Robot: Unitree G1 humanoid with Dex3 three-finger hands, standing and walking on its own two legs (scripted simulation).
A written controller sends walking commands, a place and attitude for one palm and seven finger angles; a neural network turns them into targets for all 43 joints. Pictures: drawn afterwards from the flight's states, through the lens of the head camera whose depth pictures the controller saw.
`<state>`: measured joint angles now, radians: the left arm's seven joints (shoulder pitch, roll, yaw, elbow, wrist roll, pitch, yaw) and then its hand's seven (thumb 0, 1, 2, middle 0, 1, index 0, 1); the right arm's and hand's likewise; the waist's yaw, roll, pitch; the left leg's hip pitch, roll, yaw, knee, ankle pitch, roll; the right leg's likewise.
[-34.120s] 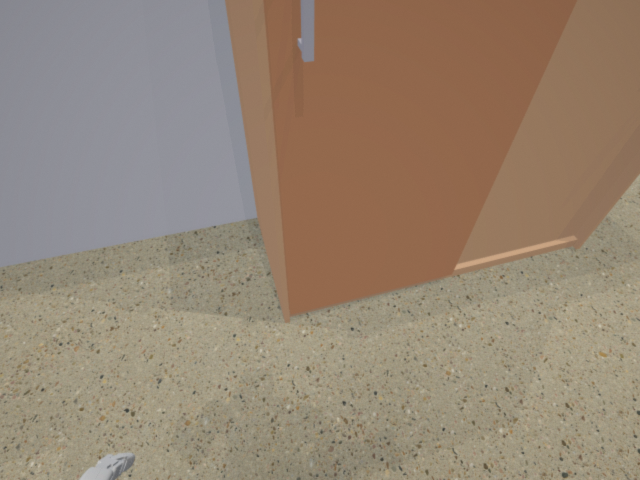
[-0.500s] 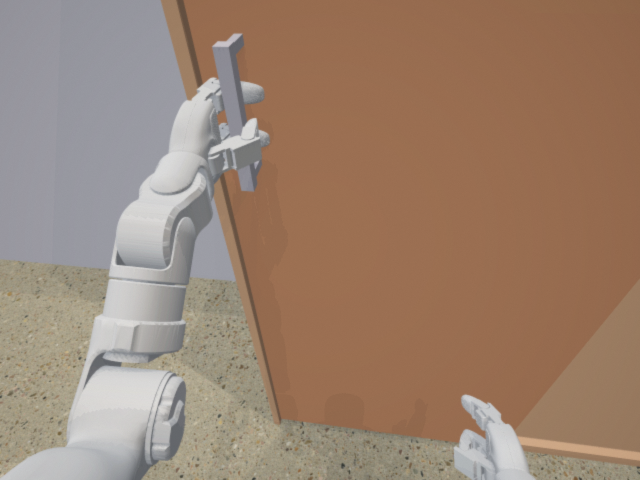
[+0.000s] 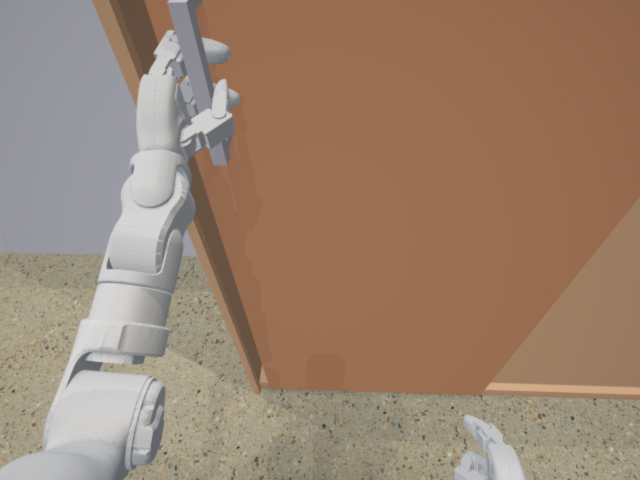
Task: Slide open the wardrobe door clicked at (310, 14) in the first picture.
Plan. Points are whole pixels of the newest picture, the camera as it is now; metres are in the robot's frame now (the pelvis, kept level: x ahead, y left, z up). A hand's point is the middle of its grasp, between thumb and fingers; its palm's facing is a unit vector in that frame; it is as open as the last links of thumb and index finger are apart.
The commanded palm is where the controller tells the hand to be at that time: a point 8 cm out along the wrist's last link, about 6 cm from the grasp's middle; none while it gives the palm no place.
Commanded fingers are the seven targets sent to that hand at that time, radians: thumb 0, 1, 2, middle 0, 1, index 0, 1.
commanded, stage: step sideways, sliding the door along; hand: left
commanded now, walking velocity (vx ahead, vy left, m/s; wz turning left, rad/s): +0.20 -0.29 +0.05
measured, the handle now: (208, 84) +0.46 +0.17 +0.27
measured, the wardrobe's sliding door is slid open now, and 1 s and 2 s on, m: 0.03 0.23 0.44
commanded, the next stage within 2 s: stop walking and hold the door there in 1.98 s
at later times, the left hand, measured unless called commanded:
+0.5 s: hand (264, 114) +0.42 +0.10 +0.26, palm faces +0.34 -0.94 -0.05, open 6.0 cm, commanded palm +0.40 +0.08 +0.26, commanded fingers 0.00 0.90 0.90 -0.45 -1.40 -0.45 -1.40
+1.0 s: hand (413, 116) +0.43 -0.06 +0.25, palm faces +0.32 -0.95 -0.03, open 6.3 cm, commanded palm +0.41 -0.08 +0.25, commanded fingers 0.00 0.90 0.90 -0.45 -1.40 -0.45 -1.40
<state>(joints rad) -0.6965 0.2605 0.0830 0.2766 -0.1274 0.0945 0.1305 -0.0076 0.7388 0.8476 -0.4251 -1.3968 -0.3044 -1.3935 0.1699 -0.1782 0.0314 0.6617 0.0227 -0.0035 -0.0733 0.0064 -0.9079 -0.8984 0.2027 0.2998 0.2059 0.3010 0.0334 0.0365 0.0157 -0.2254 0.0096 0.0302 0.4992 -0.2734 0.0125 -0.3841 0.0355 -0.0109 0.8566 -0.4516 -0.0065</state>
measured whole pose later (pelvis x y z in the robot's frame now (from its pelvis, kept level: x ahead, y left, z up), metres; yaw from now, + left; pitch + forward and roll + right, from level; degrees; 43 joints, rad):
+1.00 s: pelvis +0.09 -0.26 -0.01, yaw +9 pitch -2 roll -2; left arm -0.57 0.17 0.05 -0.22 -0.05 0.03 0.15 -0.03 0.79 0.82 -0.48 -1.48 -0.19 -1.24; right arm 0.04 -0.23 -0.07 0.56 0.07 -0.01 0.01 0.01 -0.91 -0.90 0.20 0.30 0.20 0.30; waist 0.12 0.04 0.24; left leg -0.26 0.17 0.13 0.62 -0.32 -0.04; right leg -0.49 0.00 -0.02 1.05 -0.47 0.02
